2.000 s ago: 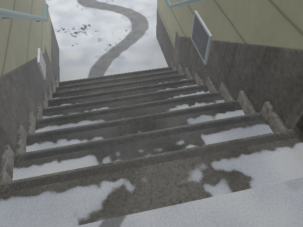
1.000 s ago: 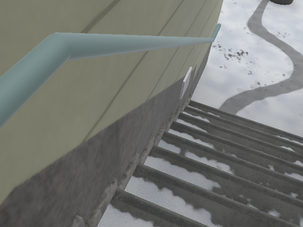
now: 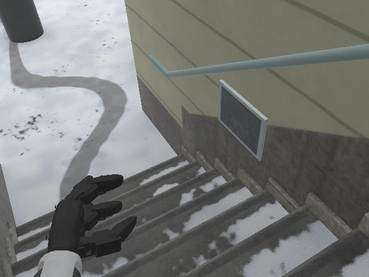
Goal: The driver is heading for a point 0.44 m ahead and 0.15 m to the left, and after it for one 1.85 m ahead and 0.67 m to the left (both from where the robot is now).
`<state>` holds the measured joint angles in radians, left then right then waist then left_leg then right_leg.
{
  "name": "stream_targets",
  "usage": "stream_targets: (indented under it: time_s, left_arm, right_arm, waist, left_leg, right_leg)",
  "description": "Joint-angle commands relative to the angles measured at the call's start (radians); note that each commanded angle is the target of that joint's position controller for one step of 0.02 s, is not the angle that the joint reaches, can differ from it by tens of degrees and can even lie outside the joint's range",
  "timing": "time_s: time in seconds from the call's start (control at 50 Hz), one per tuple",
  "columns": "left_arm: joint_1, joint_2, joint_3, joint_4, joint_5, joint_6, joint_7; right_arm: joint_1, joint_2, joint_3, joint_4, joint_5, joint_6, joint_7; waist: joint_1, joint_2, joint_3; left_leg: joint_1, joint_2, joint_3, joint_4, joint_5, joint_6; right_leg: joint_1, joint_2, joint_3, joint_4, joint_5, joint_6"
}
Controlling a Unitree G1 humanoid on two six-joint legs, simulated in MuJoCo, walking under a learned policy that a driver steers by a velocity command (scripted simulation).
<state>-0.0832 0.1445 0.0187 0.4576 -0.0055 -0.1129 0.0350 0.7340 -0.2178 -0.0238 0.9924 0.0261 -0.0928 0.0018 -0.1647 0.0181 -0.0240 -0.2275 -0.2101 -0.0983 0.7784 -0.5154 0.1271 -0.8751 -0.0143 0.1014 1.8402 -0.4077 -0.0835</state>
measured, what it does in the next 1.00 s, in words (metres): goes down, turning left: right foot 0.17 m lower, then left foot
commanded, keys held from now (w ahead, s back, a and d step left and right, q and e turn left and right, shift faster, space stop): q+shift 0.34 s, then w+q+shift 0.32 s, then w+e+shift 0.34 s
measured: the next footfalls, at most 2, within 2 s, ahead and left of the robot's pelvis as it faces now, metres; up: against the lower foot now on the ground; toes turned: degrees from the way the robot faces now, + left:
right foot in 0.24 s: +0.35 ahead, -0.11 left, -0.17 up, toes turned +22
left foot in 0.74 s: +0.26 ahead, +0.24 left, -0.17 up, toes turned +42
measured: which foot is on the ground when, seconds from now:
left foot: down 0.00-0.24, up 0.26-0.72, down 0.74-1.00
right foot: up 0.00-0.22, down 0.24-0.74, up 0.76-1.00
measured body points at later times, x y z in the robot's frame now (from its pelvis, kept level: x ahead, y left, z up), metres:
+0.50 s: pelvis +0.24 -0.02 -0.15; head +0.24 +0.00 +0.30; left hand +0.14 +0.25 -0.29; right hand +0.55 -0.18 -0.20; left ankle +0.26 +0.16 -0.70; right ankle +0.32 -0.13 -0.87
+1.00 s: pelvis +0.37 +0.19 -0.22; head +0.36 +0.25 +0.23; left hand +0.31 +0.50 -0.35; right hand +0.55 -0.02 -0.31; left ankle +0.23 +0.21 -0.87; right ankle +0.58 +0.12 -0.87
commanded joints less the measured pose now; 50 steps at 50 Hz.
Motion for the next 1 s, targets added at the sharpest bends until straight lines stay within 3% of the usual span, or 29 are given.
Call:
stream_targets:
  time_s: [0.02,0.06,0.08,0.14,0.2,0.22,0.24,0.26,0.28,0.3,0.34,0.36,0.46,0.5,0.54,0.6,0.66,0.68,0.7,0.74,0.76,0.78,0.8,0.82,0.84,0.86,0.9,0.96,1.0]
  left_arm:
    - [0.164,0.042,0.009,-0.085,0.012,-0.011,-0.004]
    - [0.090,0.104,0.038,-0.063,0.010,0.015,0.011]
    - [-0.024,0.157,0.047,-0.059,0.009,-0.011,0.011]
    - [-0.220,0.022,-0.008,-0.088,-0.010,-0.033,-0.076]
    - [0.147,0.026,0.032,-0.020,-0.013,-0.006,-0.070]
    - [0.460,0.097,0.070,0.089,-0.025,-0.002,-0.077]
    - [0.661,0.138,0.079,0.137,-0.032,-0.001,-0.052]
    - [0.492,0.166,0.049,0.121,0.007,-0.003,-0.061]
    - [0.434,0.158,0.040,0.122,0.013,0.014,-0.071]
    - [0.434,0.115,0.023,0.141,0.026,0.033,-0.062]
    - [0.322,0.184,0.026,0.186,0.020,0.062,-0.036]
    - [0.319,0.191,0.029,0.192,0.050,0.074,-0.030]
    - [0.293,0.183,-0.002,0.238,0.030,0.078,0.011]
    - [0.392,0.284,0.033,0.273,0.021,0.066,0.006]
    - [0.441,0.343,0.064,0.281,0.032,0.048,-0.006]
    - [0.452,0.273,0.055,0.286,0.028,0.043,-0.027]
    - [0.399,0.305,0.067,0.277,0.046,0.045,-0.028]
    - [0.387,0.344,0.077,0.274,0.015,0.047,-0.028]
    - [0.370,0.380,0.088,0.291,-0.001,0.044,-0.031]
    - [0.241,0.358,0.084,0.283,0.051,0.022,-0.023]
    - [0.239,0.244,0.053,0.239,0.038,0.009,-0.027]
    - [0.387,0.266,0.066,0.235,-0.004,0.002,-0.008]
    - [0.503,0.275,0.089,0.267,-0.047,0.008,-0.013]
    - [0.502,0.247,0.087,0.242,-0.083,0.033,-0.005]
    - [0.380,0.264,0.083,0.200,-0.073,0.062,-0.002]
    - [0.352,0.282,0.080,0.176,-0.024,0.095,-0.024]
    - [0.380,0.305,0.092,0.183,0.010,0.132,-0.083]
    - [0.265,0.267,0.078,0.122,0.011,0.128,-0.132]
    - [0.200,0.222,0.066,0.094,0.009,0.116,-0.141]
  right_arm:
    - [-0.417,-0.254,-0.063,-0.217,-0.015,-0.042,-0.044]
    - [-0.367,-0.170,-0.050,-0.185,0.009,-0.022,-0.045]
    - [-0.200,-0.111,-0.058,-0.134,0.061,-0.016,-0.057]
    - [-0.035,0.034,-0.034,-0.060,0.027,0.068,-0.101]
    - [-0.107,0.082,-0.026,-0.064,0.022,0.122,-0.080]
    - [-0.282,0.033,-0.031,-0.107,0.000,0.121,-0.058]
    - [-0.401,0.045,-0.026,-0.198,0.003,0.098,-0.046]
    - [-0.140,-0.036,-0.044,-0.283,0.028,0.086,-0.035]
    - [-0.128,-0.082,-0.038,-0.323,0.024,0.085,-0.029]
    - [-0.236,-0.101,-0.042,-0.346,0.006,0.097,-0.032]
    - [-0.374,-0.051,-0.022,-0.440,-0.003,0.149,-0.068]
    - [-0.391,-0.064,-0.022,-0.449,0.003,0.189,-0.070]
    - [-0.450,-0.025,-0.011,-0.511,-0.006,0.194,-0.033]
    - [-0.550,-0.027,-0.011,-0.548,0.000,0.162,-0.016]
    - [-0.528,-0.083,-0.038,-0.513,0.016,0.140,-0.007]
    - [-0.660,-0.133,-0.060,-0.570,0.004,0.139,-0.019]
    - [-0.682,-0.153,-0.076,-0.583,0.023,0.139,-0.007]
    - [-0.707,-0.110,-0.041,-0.595,0.027,0.140,-0.001]
    - [-0.665,-0.125,-0.039,-0.586,0.031,0.137,0.005]
    - [-0.069,-0.272,-0.140,-0.334,0.018,0.108,-0.007]
    - [0.063,-0.312,-0.136,-0.308,0.003,0.079,0.003]
    - [-0.023,-0.292,-0.080,-0.373,0.010,0.027,0.040]
    - [0.004,-0.316,-0.081,-0.345,-0.014,0.017,0.056]
    - [-0.164,-0.358,-0.090,-0.343,-0.021,0.017,0.058]
    - [-0.287,-0.310,-0.076,-0.355,-0.039,0.018,0.044]
    - [-0.397,-0.235,-0.053,-0.373,-0.050,0.020,0.016]
    - [-0.482,-0.142,-0.025,-0.388,-0.042,0.007,-0.034]
    - [-0.439,-0.146,-0.002,-0.363,-0.047,-0.012,-0.092]
    - [-0.399,-0.208,-0.019,-0.333,-0.043,0.000,-0.116]
  waist:
    - [0.321,-0.108,0.071]
    - [0.258,-0.191,0.006]
    - [0.156,-0.232,0.066]
    - [-0.036,-0.110,0.087]
    - [0.110,0.077,0.018]
    - [0.296,0.132,-0.082]
    - [0.411,-0.004,-0.162]
    - [0.164,-0.324,-0.302]
    - [0.155,-0.422,-0.385]
    - [0.174,-0.176,-0.315]
    - [0.102,-0.047,-0.137]
    - [0.085,0.013,-0.026]
    - [0.060,-0.060,0.045]
    - [0.134,-0.115,0.007]
    - [0.161,-0.079,-0.020]
    - [0.229,-0.102,0.117]
    - [0.223,-0.234,0.146]
    - [0.233,-0.253,0.191]
    - [0.202,-0.237,0.180]
    - [-0.105,0.014,-0.023]
    - [-0.123,0.349,0.041]
    - [-0.012,0.380,0.016]
    - [0.049,0.312,-0.111]
    - [0.172,0.172,-0.022]
    - [0.197,0.008,0.045]
    - [0.223,0.017,0.044]
    - [0.259,0.066,-0.028]
    - [0.227,0.014,0.099]
    - [0.195,0.133,0.054]
  left_leg:
    - [-0.558,0.345,-0.792,-0.206,0.696,0.170]
    - [-0.353,0.314,-0.756,-0.047,0.789,0.168]
    - [-0.133,0.189,-0.689,0.099,0.570,0.160]
    - [-0.065,0.021,-0.431,0.144,0.285,0.079]
    - [-0.248,-0.054,-0.399,0.418,0.358,0.021]
    - [-0.509,-0.070,-0.345,0.728,0.204,-0.009]
    - [-0.635,-0.158,-0.231,1.166,-0.278,-0.085]
    - [-0.776,-0.102,-0.266,1.423,-0.465,-0.138]
    - [-0.862,0.023,-0.231,1.482,-0.459,-0.198]
    - [-0.867,0.086,-0.168,1.442,-0.353,-0.222]
    - [-0.851,0.151,-0.068,1.493,-0.207,-0.241]
    - [-0.802,0.191,-0.079,1.344,-0.023,-0.229]
    - [-0.669,0.261,-0.025,0.760,0.534,-0.171]
    - [-0.627,0.290,-0.001,0.604,0.542,-0.159]
    - [-0.766,0.316,-0.048,0.728,0.626,-0.147]
    - [-0.872,0.316,-0.032,0.654,0.501,-0.131]
    - [-0.697,0.330,0.118,0.677,0.327,-0.132]
    - [-0.648,0.367,0.053,0.553,0.183,-0.108]
    - [-0.490,0.351,0.066,0.464,0.059,-0.082]
    - [0.247,0.109,0.387,0.289,0.244,-0.099]
    - [0.329,0.235,0.026,0.056,0.107,0.019]
    - [0.239,0.454,-0.575,-0.097,0.853,-0.074]
    - [0.219,0.587,-0.760,-0.329,0.979,-0.057]
    - [0.132,0.660,-0.737,-0.283,0.659,-0.004]
    - [-0.008,0.632,-0.622,-0.156,0.394,0.026]
    - [-0.112,0.604,-0.446,-0.025,0.401,-0.010]
    - [-0.154,0.479,-0.205,0.031,0.254,-0.104]
    - [-0.322,0.438,-0.010,-0.020,0.224,-0.080]
    - [-0.321,0.412,0.126,-0.001,0.349,-0.089]
  right_leg:
    - [0.299,-0.037,0.085,-0.557,0.430,0.091]
    - [0.230,-0.003,0.096,-0.539,0.421,0.116]
    - [0.040,0.004,0.168,-0.843,0.576,0.099]
    - [0.238,0.099,0.057,-1.404,0.923,0.139]
    - [0.765,0.063,0.066,-1.527,0.989,0.121]
    - [1.135,-0.026,0.114,-1.307,1.104,0.102]
    - [1.339,-0.213,0.209,-1.396,1.375,0.045]
    - [1.474,-0.458,0.440,-1.131,1.961,-0.173]
    - [1.497,-0.526,0.472,-1.116,1.950,-0.290]
    - [1.316,-0.464,0.366,-1.218,1.571,-0.282]
    - [0.922,-0.508,0.446,-1.400,1.024,-0.309]
    - [0.691,-0.449,0.353,-1.447,0.703,-0.254]
    - [0.369,-0.235,0.044,-1.410,-0.008,-0.063]
    - [0.463,-0.273,0.081,-1.443,-0.097,-0.079]
    - [0.625,-0.343,0.135,-1.367,-0.114,-0.103]
    - [0.657,-0.367,0.084,-1.364,-0.124,-0.070]
    - [0.545,-0.382,-0.063,-1.327,-0.015,-0.023]
    - [0.516,-0.379,-0.052,-1.373,-0.007,-0.007]
    - [0.468,-0.358,-0.067,-1.362,0.042,0.012]
    - [0.225,-0.194,-0.286,-0.704,0.436,0.107]
    - [-0.116,-0.050,-0.149,-0.149,-0.191,0.135]
    - [-0.179,0.124,0.215,0.010,-0.309,0.070]
    - [-0.099,0.196,0.363,-0.032,-0.212,0.073]
    - [-0.169,0.163,0.300,-0.083,-0.078,0.083]
    - [-0.216,0.098,0.254,-0.176,0.052,0.069]
    - [-0.153,0.056,0.218,-0.261,0.158,0.034]
    - [-0.018,0.042,0.213,-0.446,0.469,0.005]
    - [0.150,0.027,0.050,-0.876,0.820,0.037]
    - [0.331,0.060,-0.085,-1.049,0.922,0.052]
